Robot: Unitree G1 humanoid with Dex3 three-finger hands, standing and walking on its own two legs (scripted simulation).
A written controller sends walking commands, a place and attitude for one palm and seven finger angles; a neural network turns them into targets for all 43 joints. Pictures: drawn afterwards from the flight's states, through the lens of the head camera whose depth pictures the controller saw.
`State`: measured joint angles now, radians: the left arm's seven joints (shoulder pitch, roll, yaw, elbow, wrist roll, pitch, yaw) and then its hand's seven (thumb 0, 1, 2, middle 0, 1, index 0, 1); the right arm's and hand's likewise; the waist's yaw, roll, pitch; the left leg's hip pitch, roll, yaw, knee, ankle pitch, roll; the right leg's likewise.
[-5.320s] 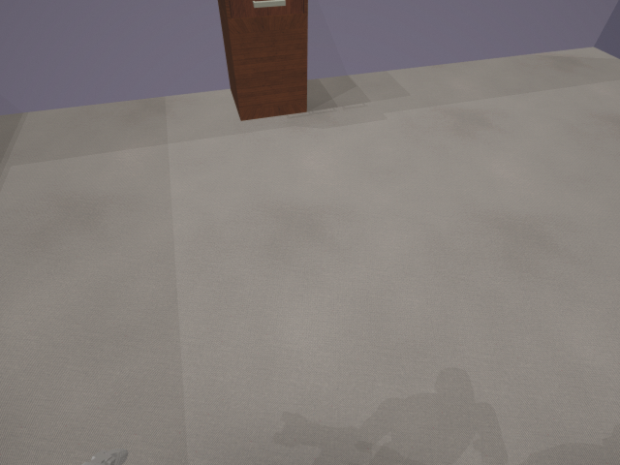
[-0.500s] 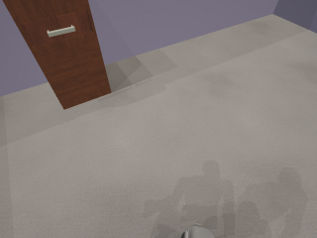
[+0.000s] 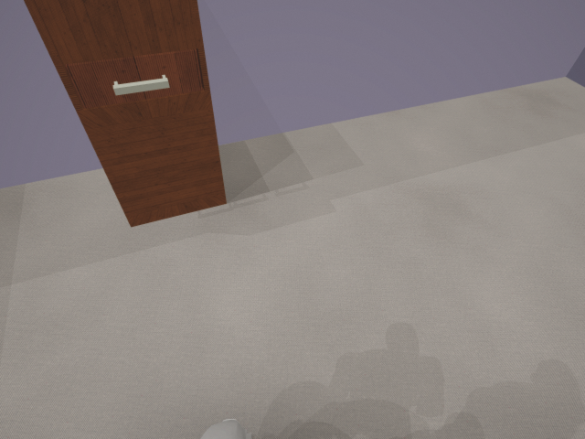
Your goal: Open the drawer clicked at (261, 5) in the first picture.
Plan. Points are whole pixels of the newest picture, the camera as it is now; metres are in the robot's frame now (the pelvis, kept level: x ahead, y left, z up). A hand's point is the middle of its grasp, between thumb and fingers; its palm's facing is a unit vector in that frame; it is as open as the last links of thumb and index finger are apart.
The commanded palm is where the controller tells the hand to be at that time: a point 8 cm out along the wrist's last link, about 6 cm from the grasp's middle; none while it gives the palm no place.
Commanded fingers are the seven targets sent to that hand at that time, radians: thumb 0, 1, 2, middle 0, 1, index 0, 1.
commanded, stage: walk to a spot facing it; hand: left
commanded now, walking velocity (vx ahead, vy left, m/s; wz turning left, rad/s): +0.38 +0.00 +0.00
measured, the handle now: (141, 83) +1.08 +0.60 -0.11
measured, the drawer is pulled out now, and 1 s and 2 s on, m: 0.00 0.00 0.00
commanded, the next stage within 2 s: turn to face it in 0.78 s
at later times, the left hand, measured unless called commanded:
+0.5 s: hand (218, 320) +0.34 +0.18 -0.16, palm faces -0.09 -0.97 -0.24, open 7.4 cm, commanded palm none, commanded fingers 0.00 0.90 0.90 -0.20 -0.30 -0.20 -0.30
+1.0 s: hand (250, 317) +0.36 +0.12 -0.18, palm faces +0.15 -0.98 -0.16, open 7.3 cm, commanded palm none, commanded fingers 0.00 0.90 0.90 -0.20 -0.30 -0.20 -0.30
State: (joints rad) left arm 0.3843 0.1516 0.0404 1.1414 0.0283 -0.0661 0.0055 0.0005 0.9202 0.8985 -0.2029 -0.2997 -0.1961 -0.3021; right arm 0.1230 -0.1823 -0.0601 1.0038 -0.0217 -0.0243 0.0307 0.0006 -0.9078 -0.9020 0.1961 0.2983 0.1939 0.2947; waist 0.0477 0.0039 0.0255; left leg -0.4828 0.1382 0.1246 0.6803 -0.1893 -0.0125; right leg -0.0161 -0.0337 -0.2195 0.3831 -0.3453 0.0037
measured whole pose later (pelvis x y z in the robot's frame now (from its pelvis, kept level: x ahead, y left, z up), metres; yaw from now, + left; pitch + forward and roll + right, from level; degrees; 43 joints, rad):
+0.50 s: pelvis +0.22 -0.01 -0.01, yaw -5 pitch -1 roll +2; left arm 0.14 0.19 0.07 1.01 0.03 -0.01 -0.03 0.00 0.91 0.90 -0.20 -0.30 -0.19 -0.30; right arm 0.41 -0.16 -0.06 1.13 -0.03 -0.05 -0.01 0.00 -0.91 -0.90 0.20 0.30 0.20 0.30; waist -0.04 0.01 0.05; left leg 0.03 0.07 0.27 0.38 -0.37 -0.05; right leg -0.47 -0.12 -0.12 0.63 -0.19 0.00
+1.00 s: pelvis +0.42 -0.04 +0.00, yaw +4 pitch -1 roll -1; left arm 0.36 0.13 0.03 1.11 0.03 -0.06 0.02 0.00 0.92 0.90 -0.20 -0.30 -0.20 -0.30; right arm 0.14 -0.19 -0.06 1.01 -0.02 0.01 0.03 0.00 -0.91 -0.90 0.20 0.30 0.19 0.29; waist 0.03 0.00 0.07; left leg -0.51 0.11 0.14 0.73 -0.20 -0.01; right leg -0.01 -0.06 -0.33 0.40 -0.36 0.00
